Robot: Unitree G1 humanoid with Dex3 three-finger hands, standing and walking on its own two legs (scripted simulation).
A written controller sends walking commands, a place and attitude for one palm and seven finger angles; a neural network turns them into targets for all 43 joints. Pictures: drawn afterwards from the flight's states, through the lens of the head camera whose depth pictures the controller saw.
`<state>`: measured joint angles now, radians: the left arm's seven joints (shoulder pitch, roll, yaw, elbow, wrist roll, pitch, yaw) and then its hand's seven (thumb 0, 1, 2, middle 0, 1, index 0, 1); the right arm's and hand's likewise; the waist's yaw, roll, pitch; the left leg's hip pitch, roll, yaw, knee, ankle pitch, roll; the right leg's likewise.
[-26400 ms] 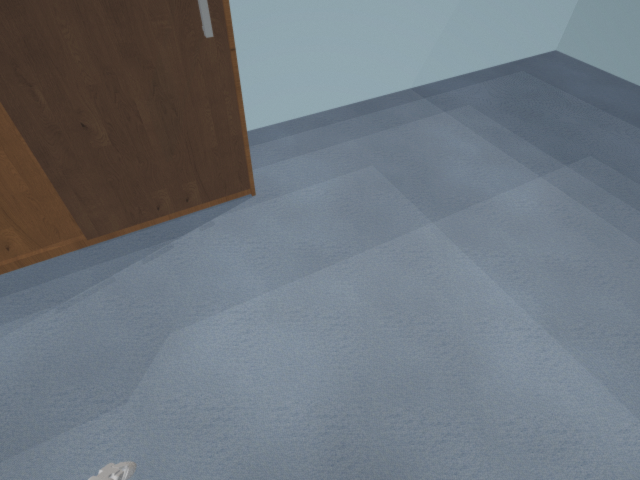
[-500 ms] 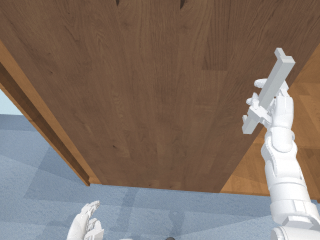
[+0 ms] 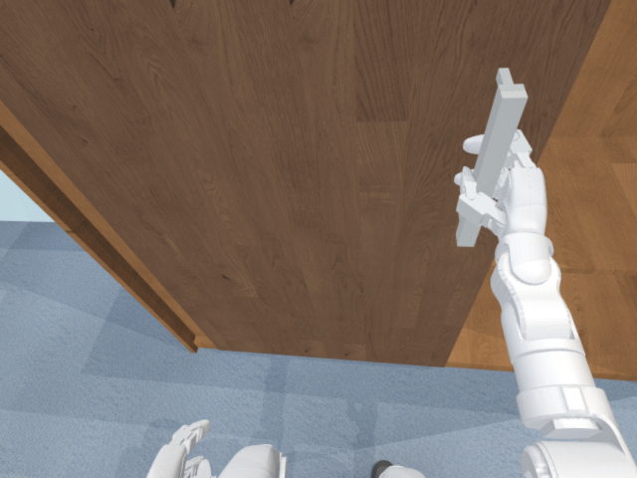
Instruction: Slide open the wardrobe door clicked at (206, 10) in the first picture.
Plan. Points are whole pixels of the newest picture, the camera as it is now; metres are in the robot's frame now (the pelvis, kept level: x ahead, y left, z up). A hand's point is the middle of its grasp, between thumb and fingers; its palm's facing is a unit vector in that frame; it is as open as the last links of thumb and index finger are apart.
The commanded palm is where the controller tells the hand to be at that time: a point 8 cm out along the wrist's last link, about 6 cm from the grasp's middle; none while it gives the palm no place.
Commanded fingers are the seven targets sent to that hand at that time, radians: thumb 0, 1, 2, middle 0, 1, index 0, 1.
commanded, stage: stop walking and hold the door there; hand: right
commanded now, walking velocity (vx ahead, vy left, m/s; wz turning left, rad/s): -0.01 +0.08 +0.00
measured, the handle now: (481, 169) +0.46 -0.20 +0.11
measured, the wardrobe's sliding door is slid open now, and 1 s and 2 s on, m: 0.60 0.60 0.60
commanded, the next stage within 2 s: loosen the grip on the handle in 0.72 s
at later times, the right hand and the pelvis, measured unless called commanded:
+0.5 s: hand (460, 196) +0.41 -0.17 +0.11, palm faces +0.34 +0.93 -0.14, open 6.1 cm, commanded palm +0.38 -0.19 +0.09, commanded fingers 0.00 -0.90 -0.90 0.45 1.40 0.45 1.40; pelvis +0.03 +0.06 -0.02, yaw -2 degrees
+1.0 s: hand (463, 193) +0.41 -0.17 +0.12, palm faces +0.32 +0.94 -0.09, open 7.5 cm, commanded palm +0.36 -0.21 +0.10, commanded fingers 0.00 0.31 -0.32 0.45 1.40 0.45 1.40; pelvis +0.01 +0.06 -0.01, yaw +0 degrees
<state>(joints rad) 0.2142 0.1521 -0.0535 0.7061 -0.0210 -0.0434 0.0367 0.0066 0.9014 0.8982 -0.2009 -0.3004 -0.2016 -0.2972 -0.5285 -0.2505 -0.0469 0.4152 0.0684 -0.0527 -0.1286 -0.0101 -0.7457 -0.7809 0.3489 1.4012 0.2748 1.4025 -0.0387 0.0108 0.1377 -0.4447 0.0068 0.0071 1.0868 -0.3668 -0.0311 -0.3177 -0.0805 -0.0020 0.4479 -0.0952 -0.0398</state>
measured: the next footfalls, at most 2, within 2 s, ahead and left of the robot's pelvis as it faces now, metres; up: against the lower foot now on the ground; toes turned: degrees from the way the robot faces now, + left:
left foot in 0.32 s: +0.01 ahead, +0.17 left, +0.00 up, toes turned +1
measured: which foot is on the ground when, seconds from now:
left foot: up 0.00-0.30, down 0.32-1.00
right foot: down 0.00-1.00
